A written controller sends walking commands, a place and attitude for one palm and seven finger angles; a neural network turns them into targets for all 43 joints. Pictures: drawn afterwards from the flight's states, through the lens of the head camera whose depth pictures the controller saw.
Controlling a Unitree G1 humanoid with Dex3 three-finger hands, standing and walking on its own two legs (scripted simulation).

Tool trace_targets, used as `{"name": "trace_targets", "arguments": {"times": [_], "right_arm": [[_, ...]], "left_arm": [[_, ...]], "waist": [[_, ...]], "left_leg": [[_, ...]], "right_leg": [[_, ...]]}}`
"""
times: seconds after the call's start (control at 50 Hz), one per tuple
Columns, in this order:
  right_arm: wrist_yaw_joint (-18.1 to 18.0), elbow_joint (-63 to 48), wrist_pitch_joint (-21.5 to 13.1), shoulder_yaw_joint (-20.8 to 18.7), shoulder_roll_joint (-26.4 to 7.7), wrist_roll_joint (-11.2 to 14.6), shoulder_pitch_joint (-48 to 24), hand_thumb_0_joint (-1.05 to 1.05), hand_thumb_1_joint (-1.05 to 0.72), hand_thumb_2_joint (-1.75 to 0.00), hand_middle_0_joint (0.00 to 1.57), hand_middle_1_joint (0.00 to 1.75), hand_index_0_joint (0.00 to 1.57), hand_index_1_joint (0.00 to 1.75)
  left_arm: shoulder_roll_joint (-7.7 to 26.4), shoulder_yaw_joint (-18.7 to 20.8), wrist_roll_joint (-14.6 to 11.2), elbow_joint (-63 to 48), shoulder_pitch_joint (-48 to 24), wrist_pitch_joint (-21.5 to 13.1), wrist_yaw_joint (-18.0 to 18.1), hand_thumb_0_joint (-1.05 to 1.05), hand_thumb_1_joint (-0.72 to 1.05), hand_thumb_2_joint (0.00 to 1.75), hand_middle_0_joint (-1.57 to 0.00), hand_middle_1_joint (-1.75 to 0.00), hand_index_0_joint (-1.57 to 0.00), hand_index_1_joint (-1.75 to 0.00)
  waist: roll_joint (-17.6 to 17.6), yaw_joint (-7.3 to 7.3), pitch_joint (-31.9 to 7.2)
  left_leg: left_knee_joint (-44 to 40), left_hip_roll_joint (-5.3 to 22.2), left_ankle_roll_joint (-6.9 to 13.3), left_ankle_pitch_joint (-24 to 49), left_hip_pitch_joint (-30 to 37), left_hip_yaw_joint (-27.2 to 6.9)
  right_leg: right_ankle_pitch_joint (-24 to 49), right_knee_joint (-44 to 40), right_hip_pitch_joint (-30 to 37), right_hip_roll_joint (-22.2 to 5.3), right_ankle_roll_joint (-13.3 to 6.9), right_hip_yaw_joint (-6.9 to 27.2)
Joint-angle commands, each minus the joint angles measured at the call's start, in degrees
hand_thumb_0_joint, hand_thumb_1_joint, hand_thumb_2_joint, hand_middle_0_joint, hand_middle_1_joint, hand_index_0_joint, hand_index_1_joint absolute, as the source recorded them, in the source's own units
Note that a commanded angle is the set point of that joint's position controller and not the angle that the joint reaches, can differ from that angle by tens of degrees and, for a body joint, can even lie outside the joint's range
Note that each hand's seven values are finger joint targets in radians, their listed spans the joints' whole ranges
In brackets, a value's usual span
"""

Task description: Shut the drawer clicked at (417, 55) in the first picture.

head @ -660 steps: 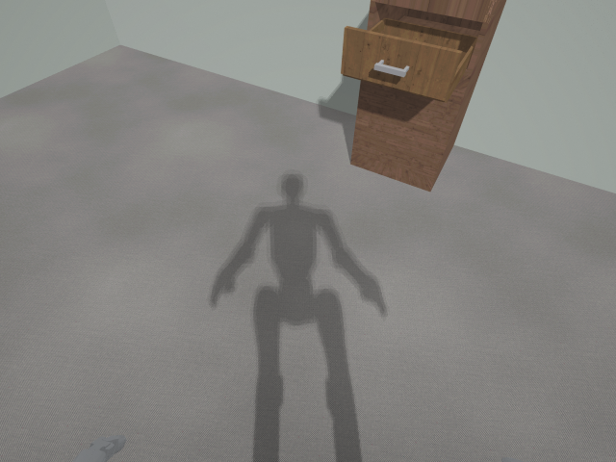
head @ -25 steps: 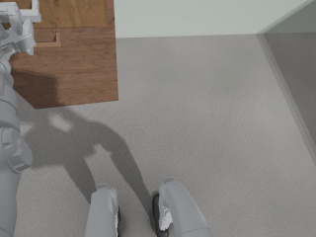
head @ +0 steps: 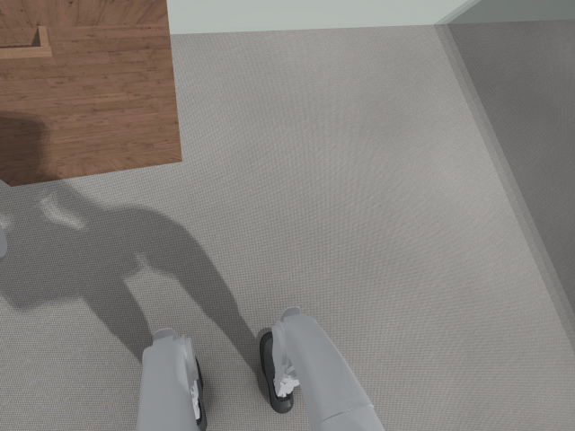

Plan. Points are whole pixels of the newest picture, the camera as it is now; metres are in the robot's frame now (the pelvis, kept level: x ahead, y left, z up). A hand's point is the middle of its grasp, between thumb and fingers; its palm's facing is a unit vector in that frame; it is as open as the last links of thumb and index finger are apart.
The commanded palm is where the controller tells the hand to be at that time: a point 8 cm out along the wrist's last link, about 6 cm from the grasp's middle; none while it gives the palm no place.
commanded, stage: push the drawer shut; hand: left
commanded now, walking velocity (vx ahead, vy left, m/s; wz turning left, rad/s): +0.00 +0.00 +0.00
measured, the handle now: out of the picture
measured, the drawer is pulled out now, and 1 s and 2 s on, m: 0.01 0.00 0.00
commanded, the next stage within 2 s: pull the fist back off the drawer in 0.16 s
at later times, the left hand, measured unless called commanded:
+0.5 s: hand out of the picture +0.61 +0.25 +0.08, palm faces +0.10 -0.99 -0.05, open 3.5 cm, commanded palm +0.63 +0.23 +0.08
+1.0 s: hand out of the picture +0.60 +0.24 +0.08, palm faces +0.13 -0.99 -0.03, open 3.3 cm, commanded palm +0.59 +0.25 +0.08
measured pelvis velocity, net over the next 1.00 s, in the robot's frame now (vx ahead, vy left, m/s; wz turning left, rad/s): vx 0.03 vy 0.00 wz -0.01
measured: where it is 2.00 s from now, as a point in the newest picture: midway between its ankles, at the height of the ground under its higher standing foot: (236, 397)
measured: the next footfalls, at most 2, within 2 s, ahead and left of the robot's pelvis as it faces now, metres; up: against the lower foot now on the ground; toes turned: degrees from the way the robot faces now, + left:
none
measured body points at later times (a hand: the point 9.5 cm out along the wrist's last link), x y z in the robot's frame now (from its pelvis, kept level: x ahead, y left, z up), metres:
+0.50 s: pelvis +0.00 +0.00 +0.00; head +0.22 +0.06 +0.39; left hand +0.60 +0.30 +0.09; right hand -0.04 -0.25 -0.08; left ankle +0.05 +0.10 -0.58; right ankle +0.06 -0.13 -0.58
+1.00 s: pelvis +0.03 +0.00 +0.02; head +0.23 +0.04 +0.43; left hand +0.59 +0.29 +0.09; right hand +0.00 -0.25 -0.07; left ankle +0.05 +0.10 -0.58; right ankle +0.06 -0.13 -0.58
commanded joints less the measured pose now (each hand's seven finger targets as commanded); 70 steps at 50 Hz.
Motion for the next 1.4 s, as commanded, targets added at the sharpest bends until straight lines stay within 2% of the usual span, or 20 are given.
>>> {"name": "trace_targets", "arguments": {"times": [0.0, 0.04, 0.22, 0.28, 0.36, 0.38, 0.44, 0.5, 0.64, 0.68, 0.86, 0.92, 0.96, 1.04, 1.1, 1.16, 1.2, 1.26, 1.32, 1.38], "right_arm": [[-0.61, 0.26, 0.40, -4.72, -13.74, -0.08, 14.47, 0.00, -0.90, -0.90, 0.20, 0.30, 0.20, 0.30], [-0.51, 0.35, 0.58, -4.62, -13.61, -0.22, 15.03, 0.00, -0.90, -0.90, 0.20, 0.30, 0.20, 0.30], [-0.79, 1.35, 0.10, -4.37, -13.62, -0.05, 15.09, 0.00, -0.90, -0.90, 0.20, 0.30, 0.20, 0.30], [-0.99, 1.29, -0.35, -4.00, -13.60, 0.03, 15.34, 0.00, -0.90, -0.90, 0.20, 0.30, 0.20, 0.30], [-0.85, 0.79, -0.40, -4.02, -13.40, -0.03, 15.24, 0.00, -0.90, -0.90, 0.20, 0.30, 0.20, 0.30], [-0.66, 0.68, -0.41, -4.07, -13.32, -0.10, 15.41, 0.00, -0.90, -0.90, 0.20, 0.30, 0.20, 0.30], [-0.44, 0.36, -0.08, -4.20, -13.38, -0.18, 15.47, 0.00, -0.90, -0.90, 0.20, 0.30, 0.20, 0.30], [0.31, 0.08, 0.13, -4.74, -13.14, -0.27, 15.51, 0.00, -0.90, -0.90, 0.20, 0.30, 0.20, 0.30], [1.06, -1.12, 1.07, -5.19, -13.04, 0.11, 14.90, 0.00, -0.90, -0.90, 0.20, 0.30, 0.20, 0.30], [1.53, -1.24, 1.02, -5.72, -12.63, 0.09, 14.79, 0.00, -0.90, -0.90, 0.20, 0.30, 0.20, 0.30], [2.08, -2.57, 2.34, -6.78, -12.10, 0.88, 13.63, 0.00, -0.90, -0.90, 0.20, 0.30, 0.20, 0.30], [2.12, -1.62, 2.54, -7.18, -11.85, 1.01, 13.30, 0.00, -0.90, -0.90, 0.20, 0.30, 0.20, 0.30], [1.89, -1.39, 2.65, -7.23, -11.85, 1.05, 13.40, 0.00, -0.90, -0.90, 0.20, 0.30, 0.20, 0.30], [1.96, -0.68, 2.96, -7.72, -11.69, 0.80, 13.49, 0.00, -0.90, -0.90, 0.20, 0.30, 0.20, 0.30], [2.60, -3.34, 3.86, -8.70, -11.52, 1.41, 12.82, 0.00, -0.90, -0.90, 0.20, 0.30, 0.20, 0.30], [3.26, -6.47, 4.32, -9.84, -10.89, 3.11, 11.45, 0.00, -0.90, -0.90, 0.20, 0.30, 0.20, 0.30], [3.35, -7.56, 4.21, -10.22, -10.46, 4.24, 10.53, 0.00, -0.90, -0.90, 0.20, 0.30, 0.20, 0.30], [2.27, -8.19, 3.08, -10.34, -9.81, 5.30, 8.36, 0.00, -0.90, -0.90, 0.20, 0.30, 0.20, 0.30], [1.23, -7.92, 1.57, -10.22, -8.80, 5.41, 6.68, 0.00, -0.90, -0.90, 0.20, 0.30, 0.20, 0.30], [1.13, -7.56, 0.70, -10.20, -8.28, 5.65, 5.17, 0.00, -0.90, -0.90, 0.20, 0.30, 0.20, 0.30]], "left_arm": [[12.85, 0.81, -0.98, -16.47, -35.17, -3.59, 1.68, 0.00, 0.90, 0.90, -1.40, -1.60, -1.40, -1.60], [14.60, 1.78, -0.58, -16.80, -35.86, -3.38, 1.63, 0.00, 0.90, 0.90, -1.40, -1.60, -1.40, -1.60], [10.08, -2.59, -1.06, -17.40, -37.96, -1.78, 0.98, 0.00, 0.90, 0.90, -1.40, -1.60, -1.40, -1.60], [12.03, -1.04, -1.30, -15.92, -36.59, -1.30, 0.80, 0.00, 0.90, 0.90, -1.40, -1.60, -1.40, -1.60], [12.10, -0.81, -1.55, -16.17, -35.94, -0.83, 0.42, 0.00, 0.90, 0.90, -1.40, -1.60, -1.40, -1.60], [12.76, -0.02, -1.37, -16.48, -35.87, -1.08, 0.39, 0.00, 0.90, 0.90, -1.40, -1.60, -1.40, -1.60], [14.07, 1.61, -1.45, -16.44, -34.44, -0.93, 0.40, 0.00, 0.90, 0.90, -1.40, -1.60, -1.40, -1.60], [11.82, 1.25, -1.57, -18.10, -32.92, -1.24, 0.32, 0.00, 0.90, 0.90, -1.40, -1.60, -1.40, -1.60], [12.93, 4.10, -1.77, -19.11, -25.74, -1.03, 0.93, 0.00, 0.90, 0.90, -1.40, -1.60, -1.40, -1.60], [10.41, 3.71, -2.27, -21.59, -24.28, -1.72, 1.08, 0.00, 0.90, 0.90, -1.40, -1.60, -1.40, -1.60], [9.58, 6.51, -3.95, -22.97, -10.61, -3.43, 0.45, 0.00, 0.90, 0.90, -1.40, -1.60, -1.40, -1.60], [5.79, 4.62, -4.93, -21.65, -11.32, -4.40, 0.14, 0.00, 0.90, 0.90, -1.40, -1.60, -1.40, -1.60], [6.53, 5.29, -5.43, -20.60, -11.79, -4.81, 0.00, 0.00, 0.90, 0.90, -1.40, -1.60, -1.40, -1.60], [3.86, 3.52, -5.08, -21.06, -12.33, -6.36, -0.10, 0.00, 0.90, 0.90, -1.40, -1.60, -1.40, -1.60], [5.49, 7.12, -6.83, -31.01, -0.99, -7.37, -0.77, 0.00, 0.90, 0.90, -1.40, -1.60, -1.40, -1.60], [1.88, 5.99, -10.17, -44.98, 11.91, -4.83, -1.78, 0.00, 0.90, 0.90, -1.40, -1.60, -1.40, -1.60], [-1.67, 4.94, -12.45, -47.76, 20.19, -1.63, -1.88, 0.00, 0.90, 0.90, -1.40, -1.60, -1.40, -1.60], [-4.00, 4.94, -15.56, -53.33, 24.20, 0.75, -0.54, 0.00, 0.90, 0.90, -1.40, -1.60, -1.40, -1.60], [-7.52, 3.76, -16.44, -56.11, 27.92, -1.10, 1.98, 0.00, 0.90, 0.90, -1.40, -1.60, -1.40, -1.60], [-13.29, -1.65, -16.14, -56.57, 33.55, -3.16, 2.01, 0.00, 0.90, 0.90, -1.40, -1.60, -1.40, -1.60]], "waist": [[21.64, -4.13, -35.25], [22.27, -4.02, -36.38], [25.01, -5.82, -33.78], [23.15, -5.68, -33.30], [22.22, -5.12, -33.46], [23.93, -4.61, -33.92], [21.83, -3.97, -34.19], [22.68, -3.16, -35.94], [19.83, -0.26, -35.27], [20.92, 0.37, -36.83], [14.48, 3.85, -36.17], [12.63, 2.29, -33.05], [11.04, 2.22, -31.96], [13.47, 2.18, -33.91], [18.51, 8.34, -45.28], [17.24, 11.20, -51.27], [11.52, 11.42, -46.93], [4.18, 11.17, -38.92], [4.02, 11.30, -32.64], [6.24, 11.29, -25.73]], "left_leg": [[-9.94, 0.73, -0.10, 15.91, 39.08, -6.42], [-9.07, 0.70, 0.00, 17.83, 38.83, -5.91], [-10.09, 1.40, -0.03, 15.23, 40.14, -6.38], [-9.83, 1.10, 0.46, 13.71, 37.37, -5.67], [-9.42, 0.84, 0.58, 14.04, 35.79, -5.03], [-9.54, 0.81, 0.35, 14.62, 37.01, -5.34], [-9.08, 0.69, 0.42, 15.34, 36.08, -4.99], [-9.56, 0.68, 0.08, 17.25, 38.85, -5.53], [-11.35, 0.71, -0.14, 16.45, 38.78, -5.38], [-11.72, 0.69, -0.36, 18.85, 41.66, -5.49], [-12.78, 0.53, -0.15, 23.27, 39.66, -2.80], [-12.34, 0.53, -0.06, 23.95, 39.42, -2.58], [-12.03, 0.28, 0.25, 23.26, 37.00, -1.99], [-11.45, 0.19, -0.23, 28.33, 41.94, -2.59], [-13.89, 0.00, -1.36, 40.28, 52.81, -2.28], [-17.11, -0.21, -1.54, 50.46, 60.49, -1.53], [-19.54, -0.53, -0.94, 49.74, 58.66, -0.78], [-23.78, -1.50, 0.11, 38.95, 52.54, 1.55], [-26.60, -1.91, 0.01, 36.36, 53.52, 2.94], [-29.12, -1.74, -0.41, 37.70, 57.24, 3.10]], "right_leg": [[7.43, -8.46, 5.90, 2.13, -1.81, 1.82], [8.42, -8.48, 7.20, 2.34, -1.81, 2.01], [7.51, -9.15, 3.98, 2.43, -1.74, 1.58], [6.80, -9.35, 5.90, 2.61, -1.70, 1.82], [7.18, -9.58, 8.16, 2.72, -1.67, 1.96], [7.17, -9.20, 7.35, 2.74, -1.93, 1.77], [7.76, -9.38, 9.02, 2.77, -1.80, 1.91], [8.53, -9.27, 8.83, 2.84, -1.96, 1.59], [7.67, -9.66, 11.03, 2.78, -1.99, 1.61], [8.83, -9.68, 11.05, 2.73, -2.07, 1.51], [13.21, -11.22, 19.51, 2.72, -1.71, 2.57], [14.00, -11.53, 17.85, 2.74, -1.46, 2.67], [14.59, -11.70, 19.69, 2.77, -1.35, 3.18], [16.65, -10.99, 17.12, 2.51, -1.66, 2.90], [23.81, -11.60, 24.89, 2.31, -2.09, 3.09], [32.27, -15.31, 34.42, 2.79, -1.59, 3.29], [35.23, -17.91, 38.61, 2.86, -1.16, 3.00], [36.50, -21.97, 46.76, 2.80, -0.45, 3.72], [35.61, -24.30, 48.54, 2.68, -0.48, 4.09], [32.94, -26.30, 47.39, 2.69, -0.89, 3.78]]}}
